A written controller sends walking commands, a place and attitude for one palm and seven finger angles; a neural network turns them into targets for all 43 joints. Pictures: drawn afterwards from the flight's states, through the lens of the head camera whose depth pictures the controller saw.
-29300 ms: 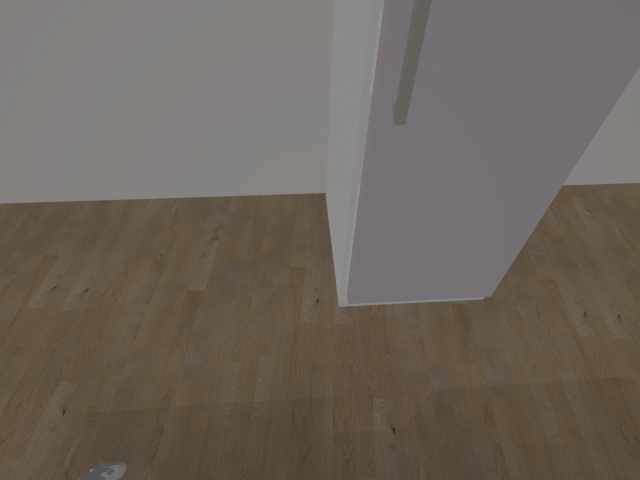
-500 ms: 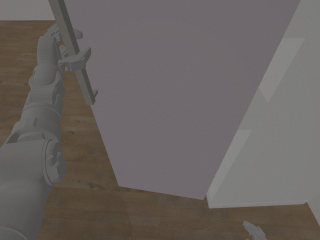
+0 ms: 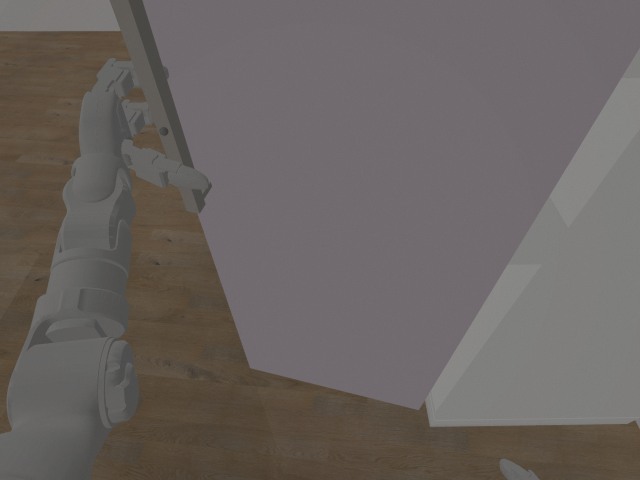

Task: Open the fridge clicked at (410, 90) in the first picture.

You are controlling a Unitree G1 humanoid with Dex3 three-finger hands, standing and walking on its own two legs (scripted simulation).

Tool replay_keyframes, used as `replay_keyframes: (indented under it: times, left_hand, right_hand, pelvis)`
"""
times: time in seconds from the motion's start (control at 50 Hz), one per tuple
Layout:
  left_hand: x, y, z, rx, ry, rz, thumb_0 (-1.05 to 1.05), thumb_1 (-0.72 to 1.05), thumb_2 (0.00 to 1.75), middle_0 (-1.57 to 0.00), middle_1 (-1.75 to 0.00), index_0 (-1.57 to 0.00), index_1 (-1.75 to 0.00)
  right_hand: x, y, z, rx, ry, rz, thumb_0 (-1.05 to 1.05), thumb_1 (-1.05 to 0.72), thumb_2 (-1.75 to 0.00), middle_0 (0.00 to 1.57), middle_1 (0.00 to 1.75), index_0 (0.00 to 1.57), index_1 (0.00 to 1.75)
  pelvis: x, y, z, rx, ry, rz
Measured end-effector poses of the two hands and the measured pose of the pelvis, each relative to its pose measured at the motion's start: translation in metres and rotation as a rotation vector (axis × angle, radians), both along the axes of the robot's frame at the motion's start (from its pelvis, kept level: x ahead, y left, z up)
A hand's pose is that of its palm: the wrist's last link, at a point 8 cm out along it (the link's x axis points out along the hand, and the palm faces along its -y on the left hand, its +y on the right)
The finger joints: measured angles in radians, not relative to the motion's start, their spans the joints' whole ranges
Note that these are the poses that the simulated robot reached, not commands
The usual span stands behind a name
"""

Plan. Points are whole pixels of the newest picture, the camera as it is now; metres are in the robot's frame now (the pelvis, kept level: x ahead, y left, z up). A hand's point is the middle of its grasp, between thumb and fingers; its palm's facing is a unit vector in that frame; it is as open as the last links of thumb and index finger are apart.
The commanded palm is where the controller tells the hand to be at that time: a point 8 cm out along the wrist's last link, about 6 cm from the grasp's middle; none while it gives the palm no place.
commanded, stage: slip the hand off the handle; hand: left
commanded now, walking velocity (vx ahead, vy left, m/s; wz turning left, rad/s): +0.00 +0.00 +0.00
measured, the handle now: (163, 77) +0.50 +0.19 +0.26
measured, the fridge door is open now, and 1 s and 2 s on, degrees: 75 75 75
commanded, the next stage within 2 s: draw the hand back to the body in 1.28 s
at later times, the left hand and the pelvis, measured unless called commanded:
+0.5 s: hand (95, 133) +0.45 +0.27 +0.22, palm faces +0.20 -0.97 -0.14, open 14.7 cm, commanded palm +0.42 +0.31 +0.21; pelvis +0.01 +0.01 +0.00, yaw +2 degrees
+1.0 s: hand (55, 169) +0.39 +0.29 +0.21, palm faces +0.21 -0.97 -0.13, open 14.7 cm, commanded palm +0.35 +0.33 +0.21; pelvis +0.01 +0.02 +0.00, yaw +1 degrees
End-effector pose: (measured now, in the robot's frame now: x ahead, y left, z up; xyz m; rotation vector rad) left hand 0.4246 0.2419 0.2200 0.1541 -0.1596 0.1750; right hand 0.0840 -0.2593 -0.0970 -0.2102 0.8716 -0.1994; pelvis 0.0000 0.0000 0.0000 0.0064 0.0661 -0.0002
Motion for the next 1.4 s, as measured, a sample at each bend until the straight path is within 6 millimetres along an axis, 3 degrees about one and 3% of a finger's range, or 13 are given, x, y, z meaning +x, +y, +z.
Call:
replay_keyframes:
  times: [0.16, 0.3, 0.46, 0.66, 0.8, 0.9, 1.18, 1.28, 1.4]
  left_hand:
    - [-0.001, 0.032, -0.001, 0.006, 0.034, 0.048, -0.02, -0.55, 0.20, -0.27, -1.16, -0.26, -1.16]
    - [-0.007, 0.056, 0.008, -0.002, 0.023, 0.027, -0.02, -0.56, 0.20, -0.26, -1.15, -0.25, -1.15]
    - [-0.010, 0.072, 0.003, -0.008, 0.038, 0.022, -0.02, -0.56, 0.20, -0.26, -1.15, -0.25, -1.15]
    - [-0.006, 0.095, 0.003, -0.009, 0.043, 0.023, -0.02, -0.56, 0.20, -0.26, -1.15, -0.25, -1.15]
    - [-0.021, 0.093, -0.001, -0.023, 0.008, -0.021, -0.02, -0.55, 0.20, -0.25, -1.15, -0.25, -1.15]
    - [-0.041, 0.097, -0.010, -0.019, 0.020, 0.008, -0.02, -0.55, 0.20, -0.26, -1.15, -0.25, -1.15]
    - [-0.094, 0.104, -0.003, -0.011, 0.019, 0.036, -0.02, -0.56, 0.20, -0.26, -1.15, -0.25, -1.15]
    - [-0.112, 0.107, -0.004, -0.016, 0.009, 0.035, -0.02, -0.56, 0.20, -0.26, -1.15, -0.25, -1.15]
    - [-0.129, 0.113, -0.008, -0.017, 0.018, 0.055, -0.02, -0.56, 0.20, -0.26, -1.15, -0.25, -1.15]
  right_hand:
    - [0.030, 0.013, 0.004, 0.000, -0.034, 0.027, 0.01, -0.90, -0.90, 0.20, 0.30, 0.21, 0.30]
    - [0.036, 0.014, 0.004, -0.012, -0.020, 0.032, 0.01, -0.90, -0.90, 0.20, 0.30, 0.21, 0.30]
    - [0.025, 0.012, 0.003, -0.037, 0.020, 0.018, 0.01, -0.90, -0.90, 0.20, 0.30, 0.21, 0.30]
    - [-0.008, 0.009, 0.000, -0.057, 0.087, -0.027, 0.01, -0.90, -0.90, 0.20, 0.30, 0.21, 0.30]
    - [-0.016, 0.010, -0.003, -0.047, 0.107, -0.044, 0.01, -0.90, -0.90, 0.20, 0.30, 0.21, 0.30]
    - [0.001, 0.015, 0.001, -0.036, 0.046, -0.033, 0.01, -0.90, -0.90, 0.20, 0.30, 0.21, 0.30]
    - [0.086, 0.038, 0.025, -0.011, -0.188, 0.103, 0.01, -0.90, -0.90, 0.20, 0.30, 0.21, 0.30]
    - [0.100, 0.043, 0.032, 0.005, -0.233, 0.125, 0.01, -0.90, -0.90, 0.20, 0.30, 0.21, 0.30]
    - [0.102, 0.043, 0.032, 0.000, -0.234, 0.144, 0.01, -0.90, -0.90, 0.20, 0.30, 0.21, 0.30]
  pelvis:
    - [0.006, 0.003, 0.000, -0.005, 0.004, 0.012]
    - [0.011, 0.007, 0.000, -0.009, 0.005, 0.022]
    - [0.010, 0.011, -0.001, -0.014, 0.010, 0.028]
    - [0.007, 0.014, -0.002, -0.019, 0.026, 0.016]
    - [0.010, 0.017, -0.001, -0.018, 0.019, 0.005]
    - [0.010, 0.017, -0.001, -0.017, 0.004, 0.001]
    - [0.006, 0.012, 0.000, -0.017, -0.040, 0.038]
    - [0.006, 0.009, 0.001, -0.015, -0.051, 0.038]
    - [0.005, 0.005, 0.000, -0.016, -0.064, 0.049]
